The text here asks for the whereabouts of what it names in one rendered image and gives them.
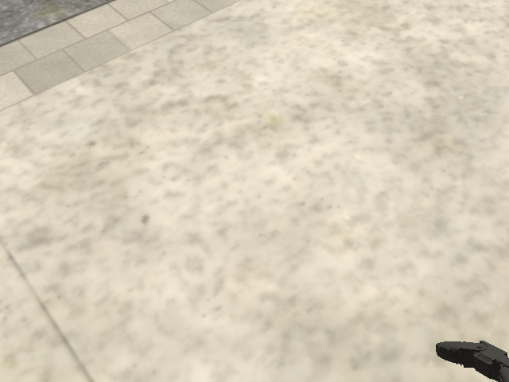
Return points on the right robot hand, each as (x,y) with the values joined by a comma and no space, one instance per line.
(485,358)

